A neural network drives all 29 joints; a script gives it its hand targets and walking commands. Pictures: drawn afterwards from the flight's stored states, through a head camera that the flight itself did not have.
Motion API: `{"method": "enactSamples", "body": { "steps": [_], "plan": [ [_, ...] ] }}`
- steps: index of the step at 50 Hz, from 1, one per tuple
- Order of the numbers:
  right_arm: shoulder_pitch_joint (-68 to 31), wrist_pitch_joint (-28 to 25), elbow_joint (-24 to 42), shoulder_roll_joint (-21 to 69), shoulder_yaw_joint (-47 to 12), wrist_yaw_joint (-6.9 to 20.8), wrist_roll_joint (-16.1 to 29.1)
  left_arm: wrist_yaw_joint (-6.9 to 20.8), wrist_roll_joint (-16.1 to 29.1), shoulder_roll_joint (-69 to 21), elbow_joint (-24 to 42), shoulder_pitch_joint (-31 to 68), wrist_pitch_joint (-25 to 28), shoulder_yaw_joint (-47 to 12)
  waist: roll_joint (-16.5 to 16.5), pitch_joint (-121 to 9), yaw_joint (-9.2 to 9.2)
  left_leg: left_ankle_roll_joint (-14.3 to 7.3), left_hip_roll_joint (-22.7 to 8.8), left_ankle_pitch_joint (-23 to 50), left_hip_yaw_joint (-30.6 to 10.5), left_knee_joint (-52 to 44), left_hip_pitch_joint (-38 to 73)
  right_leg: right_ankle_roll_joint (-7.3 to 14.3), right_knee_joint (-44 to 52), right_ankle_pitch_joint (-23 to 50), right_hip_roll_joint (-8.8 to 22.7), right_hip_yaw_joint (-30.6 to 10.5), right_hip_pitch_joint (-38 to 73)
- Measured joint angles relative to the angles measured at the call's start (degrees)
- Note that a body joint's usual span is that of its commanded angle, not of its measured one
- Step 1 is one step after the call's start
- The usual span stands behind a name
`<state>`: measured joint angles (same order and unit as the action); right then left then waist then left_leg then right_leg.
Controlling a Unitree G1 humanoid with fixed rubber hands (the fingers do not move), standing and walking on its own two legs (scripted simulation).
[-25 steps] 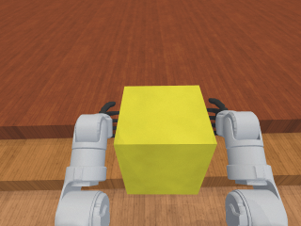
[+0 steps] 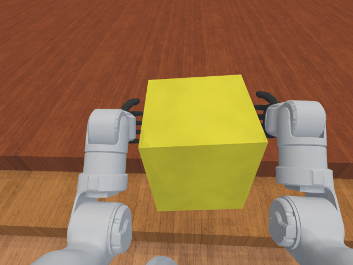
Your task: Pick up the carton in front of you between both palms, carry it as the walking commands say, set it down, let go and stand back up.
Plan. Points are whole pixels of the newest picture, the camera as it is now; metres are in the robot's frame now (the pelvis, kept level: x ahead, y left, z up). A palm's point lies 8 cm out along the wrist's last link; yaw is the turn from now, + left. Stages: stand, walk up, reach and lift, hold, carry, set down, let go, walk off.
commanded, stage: carry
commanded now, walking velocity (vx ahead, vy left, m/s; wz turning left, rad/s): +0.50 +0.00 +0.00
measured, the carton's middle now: (197, 146) +0.38 +0.02 +0.09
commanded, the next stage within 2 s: none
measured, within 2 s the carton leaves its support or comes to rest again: neither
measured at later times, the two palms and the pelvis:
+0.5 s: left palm out of the picture +0.72 +0.15 +0.32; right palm out of the picture +0.67 -0.15 +0.33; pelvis +0.30 +0.06 +0.14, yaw +0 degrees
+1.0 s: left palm out of the picture +1.01 +0.28 +0.49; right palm out of the picture +1.07 -0.02 +0.49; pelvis +0.65 +0.08 +0.28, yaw +2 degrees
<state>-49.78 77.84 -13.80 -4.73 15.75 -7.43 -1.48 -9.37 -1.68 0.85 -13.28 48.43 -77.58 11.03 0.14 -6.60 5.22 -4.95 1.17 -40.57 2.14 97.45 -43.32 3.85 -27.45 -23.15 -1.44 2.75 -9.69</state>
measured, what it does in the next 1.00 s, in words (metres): climbs: left foot 0.13 m higher, then right foot 0.13 m higher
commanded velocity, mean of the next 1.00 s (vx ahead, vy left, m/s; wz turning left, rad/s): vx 0.50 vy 0.00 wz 0.00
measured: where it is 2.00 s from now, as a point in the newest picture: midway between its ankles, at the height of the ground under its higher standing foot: (179, 93)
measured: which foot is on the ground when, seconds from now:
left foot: up 0.00-0.14, down 0.16-0.62, up 0.64-1.00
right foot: down 0.00-0.18, up 0.20-0.56, down 0.58-1.00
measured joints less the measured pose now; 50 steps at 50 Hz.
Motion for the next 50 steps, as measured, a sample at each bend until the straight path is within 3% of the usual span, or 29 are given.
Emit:
{"method": "enactSamples", "body": {
  "steps": [2, 3, 6, 8, 9, 10, 12, 14, 16, 18, 24, 27, 29, 30, 31, 32, 33, 35, 36, 38, 41, 45, 47, 50],
  "plan": [
    [-1.2, 0.2, 1.1, 0.4, 0.9, 0.0, -0.6, -0.4, 0.7, 0.2, 2.3, -0.3, -0.1, 0.0, -0.1, 1.8, 1.21, -1.4, 1.1, -4.3, -1.4, 13.5, -10.5, -1.4, 2.9, 0.0, 0.9, -0.9, 3.1],
    [-1.6, 0.1, 1.7, 1.0, 0.8, -0.4, -1.2, -0.7, 0.9, 0.3, 3.3, -0.4, -0.3, 0.1, 0.0, 2.9, 1.53, -1.6, 0.5, -4.1, -1.1, 13.9, -14.9, -2.2, 4.9, 0.1, 1.7, -1.4, 5.2],
    [-2.3, -0.1, 3.5, 3.0, 0.8, -0.5, -2.9, -0.8, 1.4, 0.8, 5.8, -0.5, -0.7, 2.5, 0.7, 5.0, 0.58, -1.8, -2.4, 4.3, 3.9, -7.1, -19.7, -2.8, 15.0, 2.9, 4.5, -1.3, 12.8],
    [-2.1, -0.9, 4.2, 4.3, 0.0, -0.7, -3.3, -0.5, 1.2, 0.9, 7.5, -0.8, -0.8, 4.7, 0.7, 5.9, -2.18, -2.5, -1.9, 11.1, 7.2, -21.9, -14.8, -2.3, 14.2, 5.5, 6.1, 0.7, 14.1],
    [-1.6, -1.5, 4.7, 5.0, -0.8, -1.0, -3.2, -0.1, 0.9, 1.0, 8.5, -1.3, -0.7, 5.8, 0.9, 6.6, -4.89, -2.7, -0.2, 8.6, 8.1, -27.3, -9.6, -2.0, 7.6, 6.8, 7.2, 1.5, 12.0],
    [-1.3, -2.0, 5.8, 5.5, -1.6, -1.4, -3.1, 0.5, 0.5, 1.2, 9.2, -0.9, -0.5, 6.8, 1.9, 8.5, -7.58, -3.3, 1.4, 8.0, 9.1, -30.0, -6.3, -2.0, -5.7, 11.1, 8.1, -0.7, 7.5],
    [-0.9, -3.1, 7.8, 5.9, -3.0, -2.4, -2.4, 1.7, -0.6, 1.3, 10.4, -0.1, 0.2, 8.5, 1.9, 11.3, -11.44, -6.0, 2.6, 9.8, 9.6, -33.9, -1.8, -3.0, -41.1, 9.9, 2.6, -9.5, -5.8],
    [0.9, -3.4, 10.2, 5.9, -3.6, -3.4, -1.0, 2.6, -2.4, 0.0, 11.9, 0.0, 0.4, 9.6, 1.4, 13.0, -13.94, -6.4, 3.1, 14.9, 9.3, -40.7, 4.1, -1.7, -63.2, 9.4, -2.2, -11.5, -15.8],
    [1.7, -3.2, 12.0, 5.5, -3.4, -3.9, 0.4, 3.0, -4.1, -1.4, 13.8, 0.1, -0.1, 10.2, 0.4, 13.7, -15.23, -4.6, 2.8, 21.1, 9.0, -48.3, 10.4, 0.3, -72.1, 8.8, -3.6, -9.6, -24.2],
    [0.9, -3.4, 12.6, 5.1, -2.9, -4.2, 1.6, 3.9, -4.9, -2.0, 15.6, 0.5, -0.3, 10.5, -0.3, 13.9, -15.8, -2.4, 2.7, 21.5, 8.5, -54.5, 16.2, 1.4, -74.6, 5.5, -3.0, -7.0, -31.8],
    [-4.5, -3.6, 9.4, 3.8, -1.4, -4.4, 2.3, 5.2, -6.9, -0.9, 14.5, 4.2, -0.3, 10.2, -0.8, 10.6, -17.01, -0.8, 1.3, 20.3, 5.2, -68.9, 31.2, 3.6, -76.8, -7.9, 2.4, -0.2, -52.0],
    [-6.4, -2.8, 5.3, 2.6, -0.2, -3.7, 2.1, 5.0, -7.8, -0.8, 10.7, 5.6, -0.7, 9.3, -1.1, 7.7, -14.97, 0.9, -0.9, 21.6, 3.5, -78.4, 39.6, 4.0, -59.5, -4.0, 4.2, 3.8, -54.4],
    [-6.8, -2.0, 2.6, 2.0, 0.8, -2.2, 0.9, 4.2, -7.5, -0.6, 7.4, 6.1, -1.2, 7.9, -0.9, 5.2, -12.04, -0.1, -2.5, 24.1, 4.4, -79.8, 42.3, 5.5, -46.3, 1.6, 3.5, 6.8, -50.0],
    [-6.4, -1.7, 1.5, 1.7, 1.0, -1.6, 0.2, 3.4, -7.2, -0.8, 5.7, 5.9, -1.3, 6.7, -1.3, 4.1, -9.97, -0.5, -3.9, 25.8, 5.1, -76.6, 41.7, 6.0, -42.0, -1.5, 2.2, 7.9, -45.1],
    [-5.8, -1.2, 0.6, 1.2, 1.8, -0.6, -0.6, 2.7, -6.9, -1.1, 3.9, 5.8, -1.4, 5.5, -1.3, 3.3, -7.74, 0.0, -5.4, 31.5, 5.1, -68.1, 38.8, 6.8, -35.7, 1.7, 1.1, 8.4, -38.7],
    [-5.9, -0.8, -0.3, 0.4, 2.4, 0.3, -1.1, 1.9, -6.3, -1.3, 2.5, 6.1, -1.4, 4.3, -1.8, 3.6, -4.74, 1.2, -5.9, 33.8, 2.3, -54.2, 34.3, 6.2, -32.6, 5.9, -0.1, 8.9, -35.5],
    [-6.0, -0.9, -1.1, -0.3, 3.1, 1.2, -1.6, 1.3, -5.6, -1.3, 1.5, 6.2, -1.1, 3.1, -2.1, 4.3, -2.32, 2.7, -3.9, 31.6, -2.4, -36.4, 28.0, 5.5, -31.1, 5.4, -0.7, 9.2, -33.3],
    [-5.2, -0.8, -1.5, -0.3, 4.2, 2.4, -2.9, -0.1, -3.6, -1.4, 0.8, 4.8, -0.6, 1.0, -2.1, 5.6, 1.91, 2.5, 1.4, 27.6, -7.4, -7.7, 17.4, 4.5, -26.7, 3.4, -1.6, 8.8, -28.2],
    [-4.7, -0.5, -1.1, 0.4, 4.7, 2.6, -3.8, -0.7, -2.4, -1.1, 1.3, 3.8, -0.8, 0.4, -1.8, 6.4, 3.58, 1.7, 3.1, 26.2, -7.8, 0.4, 13.1, 3.5, -23.4, 3.4, -1.7, 8.2, -25.1],
    [-4.1, 0.2, 0.4, 1.9, 5.7, 2.8, -5.2, -2.0, 0.4, -0.2, 2.6, 2.8, -1.6, 0.0, -0.8, 8.0, 5.83, 0.2, 3.8, 24.7, -6.8, 6.6, 5.3, 1.6, -16.4, 4.5, -1.4, 7.1, -18.8],
    [-5.2, 0.7, 3.5, 2.6, 7.0, 3.2, -6.5, -4.2, 3.5, 0.8, 3.3, 4.9, -1.5, 0.5, 0.4, 9.9, 7.58, -1.2, 1.4, 19.7, -3.5, 4.6, -5.1, 0.7, -8.0, 5.7, 0.2, 5.8, -11.1],
    [-7.9, 0.7, 4.7, 1.4, 8.2, 4.1, -6.9, -4.8, 3.6, 0.5, 1.4, 9.6, 0.1, 2.2, -0.3, 8.9, 8.23, -2.2, -3.1, 11.5, -1.3, 8.7, -19.1, -0.7, -1.4, 4.7, 2.0, 4.1, -3.8],
    [-8.7, 0.5, 4.0, 1.3, 7.8, 3.8, -7.5, -4.8, 3.2, 0.4, 0.2, 10.8, 0.3, 2.9, -0.5, 7.8, 7.29, -1.9, -5.4, 10.7, -0.5, 4.6, -23.4, -1.7, 2.7, 4.0, 3.3, 3.1, 0.8],
    [-9.2, 0.9, 1.8, 1.3, 6.3, 3.2, -7.6, -3.1, 1.3, 0.4, -1.6, 11.3, -0.4, 4.6, 0.8, 5.4, 3.6, -2.4, -6.9, 16.9, 4.0, -18.3, -19.7, -2.8, 10.6, 5.8, 6.8, 2.3, 7.6]
  ]
}}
